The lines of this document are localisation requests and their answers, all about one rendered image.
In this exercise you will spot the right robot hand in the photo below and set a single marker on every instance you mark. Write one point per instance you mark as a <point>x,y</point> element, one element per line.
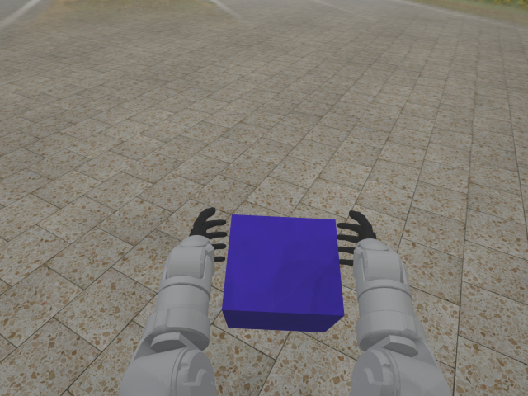
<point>364,230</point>

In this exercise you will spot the right robot forearm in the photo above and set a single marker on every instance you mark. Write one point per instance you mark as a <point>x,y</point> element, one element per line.
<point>387,319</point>

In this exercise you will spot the carton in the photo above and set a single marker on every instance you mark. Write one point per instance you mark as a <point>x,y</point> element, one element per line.
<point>282,273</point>

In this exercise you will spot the left robot hand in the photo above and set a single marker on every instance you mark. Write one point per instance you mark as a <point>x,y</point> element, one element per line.
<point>201,225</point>

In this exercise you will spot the left robot upper arm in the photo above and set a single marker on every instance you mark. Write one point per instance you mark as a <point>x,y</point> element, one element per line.
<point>185,371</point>

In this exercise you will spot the right robot upper arm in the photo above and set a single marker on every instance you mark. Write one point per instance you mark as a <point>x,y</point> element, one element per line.
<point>381,372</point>

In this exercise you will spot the left robot forearm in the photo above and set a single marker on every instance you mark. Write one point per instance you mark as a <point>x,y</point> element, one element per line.
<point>180,317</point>

